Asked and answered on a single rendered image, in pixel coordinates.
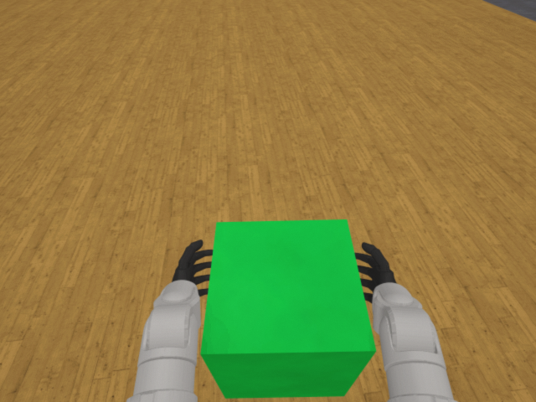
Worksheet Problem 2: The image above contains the robot left hand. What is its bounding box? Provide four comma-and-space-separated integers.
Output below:
172, 240, 213, 296

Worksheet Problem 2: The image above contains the robot right hand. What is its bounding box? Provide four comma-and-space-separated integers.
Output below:
354, 242, 396, 303

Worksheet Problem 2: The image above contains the carton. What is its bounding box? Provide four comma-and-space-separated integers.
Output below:
201, 219, 376, 399

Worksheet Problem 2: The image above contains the robot right forearm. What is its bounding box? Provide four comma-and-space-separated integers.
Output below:
372, 282, 457, 402

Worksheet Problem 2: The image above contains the robot left forearm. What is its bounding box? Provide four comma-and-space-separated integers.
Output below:
126, 280, 201, 402

